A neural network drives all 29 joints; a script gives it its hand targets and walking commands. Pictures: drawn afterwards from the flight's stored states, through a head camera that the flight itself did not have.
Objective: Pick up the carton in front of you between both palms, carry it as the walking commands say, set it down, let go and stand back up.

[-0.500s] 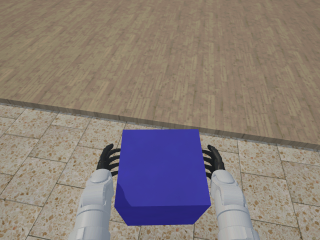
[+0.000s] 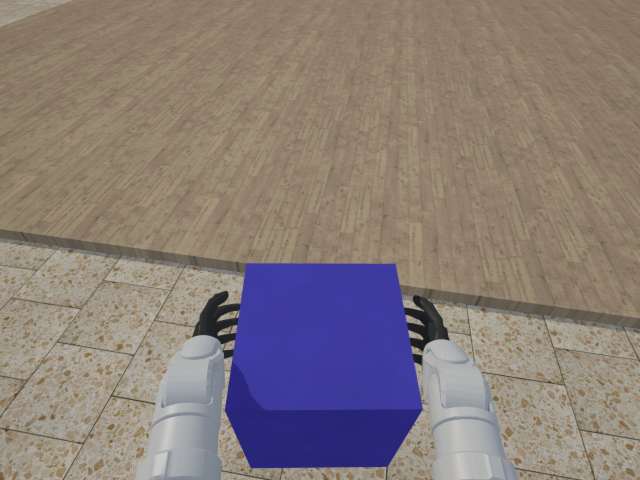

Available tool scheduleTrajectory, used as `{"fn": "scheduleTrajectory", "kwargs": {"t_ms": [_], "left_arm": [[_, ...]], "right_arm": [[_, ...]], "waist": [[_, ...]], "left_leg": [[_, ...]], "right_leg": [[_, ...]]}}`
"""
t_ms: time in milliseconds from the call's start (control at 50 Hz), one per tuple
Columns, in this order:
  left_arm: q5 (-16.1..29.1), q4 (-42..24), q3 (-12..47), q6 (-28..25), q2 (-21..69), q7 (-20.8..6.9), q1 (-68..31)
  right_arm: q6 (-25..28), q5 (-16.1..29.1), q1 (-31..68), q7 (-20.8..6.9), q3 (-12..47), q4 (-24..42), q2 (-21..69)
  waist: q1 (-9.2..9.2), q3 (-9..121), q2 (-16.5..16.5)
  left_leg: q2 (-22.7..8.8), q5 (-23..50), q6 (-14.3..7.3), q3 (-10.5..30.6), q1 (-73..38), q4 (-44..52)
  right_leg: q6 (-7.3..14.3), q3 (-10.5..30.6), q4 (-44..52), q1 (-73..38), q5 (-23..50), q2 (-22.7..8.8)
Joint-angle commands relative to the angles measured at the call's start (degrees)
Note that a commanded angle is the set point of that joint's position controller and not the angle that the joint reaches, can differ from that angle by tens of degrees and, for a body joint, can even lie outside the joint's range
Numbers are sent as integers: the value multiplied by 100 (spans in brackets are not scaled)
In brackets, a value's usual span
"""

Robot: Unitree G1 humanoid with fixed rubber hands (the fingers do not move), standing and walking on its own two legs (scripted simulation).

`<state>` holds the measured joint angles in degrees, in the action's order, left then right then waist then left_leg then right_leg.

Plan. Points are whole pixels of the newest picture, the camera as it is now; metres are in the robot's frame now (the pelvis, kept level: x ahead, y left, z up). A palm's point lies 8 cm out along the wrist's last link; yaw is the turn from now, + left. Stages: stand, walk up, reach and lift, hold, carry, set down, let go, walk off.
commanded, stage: reach and lift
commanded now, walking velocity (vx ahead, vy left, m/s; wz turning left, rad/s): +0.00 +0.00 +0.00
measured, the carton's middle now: (320, 370) +0.31 +0.00 -0.05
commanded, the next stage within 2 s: hold in 0.68 s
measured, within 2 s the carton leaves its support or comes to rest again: neither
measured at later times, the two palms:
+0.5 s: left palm (206, 338) +0.31 +0.15 +0.04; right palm (435, 341) +0.31 -0.15 +0.04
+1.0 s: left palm (202, 337) +0.29 +0.15 +0.06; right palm (441, 341) +0.29 -0.15 +0.06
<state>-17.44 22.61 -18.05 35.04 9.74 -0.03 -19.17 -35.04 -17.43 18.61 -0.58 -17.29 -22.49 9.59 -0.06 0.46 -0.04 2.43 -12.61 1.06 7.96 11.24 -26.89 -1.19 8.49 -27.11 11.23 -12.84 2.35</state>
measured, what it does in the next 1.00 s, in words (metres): stands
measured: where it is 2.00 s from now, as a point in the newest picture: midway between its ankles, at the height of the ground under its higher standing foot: outside the picture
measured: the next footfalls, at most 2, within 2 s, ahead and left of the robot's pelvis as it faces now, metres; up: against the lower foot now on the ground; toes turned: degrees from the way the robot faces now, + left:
left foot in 1.76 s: +0.23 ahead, +0.11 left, +0.00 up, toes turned +9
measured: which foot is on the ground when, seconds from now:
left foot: down 0.00-1.00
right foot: down 0.00-1.00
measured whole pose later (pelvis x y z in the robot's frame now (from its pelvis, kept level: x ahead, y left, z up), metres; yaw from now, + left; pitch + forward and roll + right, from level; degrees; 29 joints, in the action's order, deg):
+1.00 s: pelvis +0.01 +0.00 +0.01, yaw +0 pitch -7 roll +0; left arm -16.5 14.9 -13.6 43.9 9.0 -0.1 -16.3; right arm -44.0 -16.4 15.8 -0.5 -13.1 -14.7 8.9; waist 0.0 0.0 0.0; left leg 1.9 -10.8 0.8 7.7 2.9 -20.8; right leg -1.0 8.0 -20.7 2.8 -10.9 1.8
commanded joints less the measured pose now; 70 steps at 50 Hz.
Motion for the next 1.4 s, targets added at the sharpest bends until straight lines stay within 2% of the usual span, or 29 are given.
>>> {"fn": "scheduleTrajectory", "kwargs": {"t_ms": [0,340,480,640,760,880,1000,1180,1200,1240,1260,1320,1340,1360,1380], "left_arm": [[1353,175,3245,-104,5551,-1481,-3027],[1508,-459,3461,123,5367,-1442,-2332],[1564,-649,3535,215,5347,-1429,-2218],[1578,-706,3536,318,5345,-1421,-2293],[1820,-1245,3913,534,5372,-1376,-2217],[1584,-901,3509,745,5142,-1387,-2246],[1664,-894,3557,686,5306,-1451,-2701],[1607,-716,3491,670,5311,-1471,-2807],[1616,-778,3491,682,5241,-1454,-2829],[1721,-995,3629,701,5224,-1384,-2774],[1794,-1184,3735,733,5222,-1346,-2866],[2061,-1639,4122,963,5164,-1219,-2792],[2160,-1819,4285,1092,5075,-1163,-2705],[2257,-2018,4439,1246,4992,-1115,-2693],[2354,-2224,4578,1417,4916,-1072,-2729]], "right_arm": [[147,1360,3176,-1424,3241,-37,5518],[-114,1537,2415,-1335,3433,547,5420],[-205,1584,2312,-1331,3494,741,5360],[-298,1584,2403,-1347,3488,813,5290],[-518,1818,2356,-1321,3870,1349,5314],[-714,1591,2381,-1346,3457,992,5066],[-658,1658,2826,-1398,3509,979,5240],[-644,1610,2932,-1403,3446,814,5275],[-655,1631,2995,-1380,3448,906,5211],[-685,1728,2977,-1337,3554,1080,5215],[-717,1805,3047,-1311,3677,1249,5226],[-941,2120,3014,-1206,4118,1702,5182],[-1065,2259,2983,-1170,4290,1897,5124],[-1208,2393,2994,-1136,4435,2083,5063],[-1373,2503,3031,-1101,4532,2252,4987]], "waist": [[-5,1499,-2],[-6,1525,-11],[1,1445,4],[6,1337,15],[8,1593,13],[4,787,35],[6,1065,19],[-2,1095,6],[-3,1198,-112],[-9,1203,-215],[-9,1111,-269],[-35,1480,-600],[-42,1620,-711],[-43,1638,-687],[-45,1553,-443]], "left_leg": [[297,342,-38,-473,-497,496],[364,1350,-1,-442,-870,675],[365,1453,19,-423,-948,731],[351,1298,28,-428,-969,785],[342,1690,39,-393,-1226,852],[310,660,8,-454,-925,1016],[303,574,-9,-466,-956,931],[295,474,-15,-481,-929,910],[-639,-246,-58,-305,-243,387],[-457,-2169,-98,-253,160,386],[-434,-2574,-88,-312,402,286],[-275,-1295,-2,-909,427,-504],[-215,-1200,-16,-1052,446,-463],[-223,-1302,-57,-1072,385,-269],[-368,-1570,-127,-882,269,58]], "right_leg": [[51,-518,520,-348,316,319],[-18,-462,712,-860,1405,350],[-19,-454,767,-947,1503,358],[-8,-473,813,-941,1300,363],[-19,-441,889,-1177,1652,365],[32,-498,1041,-879,630,340],[46,-507,971,-876,563,325],[40,-511,958,-871,475,309],[91,-232,553,-296,-281,-648],[204,92,864,234,-2472,-642],[237,144,917,378,-2983,-679],[440,271,877,279,-2297,-974],[515,318,855,237,-2340,-1055],[531,245,795,355,-2461,-1056],[468,9,569,612,-2515,-945]]}}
